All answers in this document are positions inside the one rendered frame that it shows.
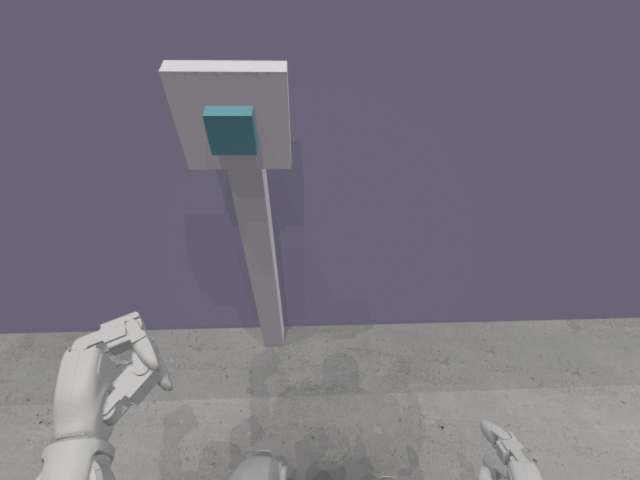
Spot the left robot hand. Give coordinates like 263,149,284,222
53,312,173,441

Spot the button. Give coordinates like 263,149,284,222
203,106,258,155

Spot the right robot hand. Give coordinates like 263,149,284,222
478,420,543,480

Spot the robot left forearm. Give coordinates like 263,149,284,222
35,435,116,480

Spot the panel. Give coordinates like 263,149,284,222
159,60,291,347

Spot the robot left shin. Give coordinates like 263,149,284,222
255,450,275,459

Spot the left robot thigh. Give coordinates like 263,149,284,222
228,456,287,480

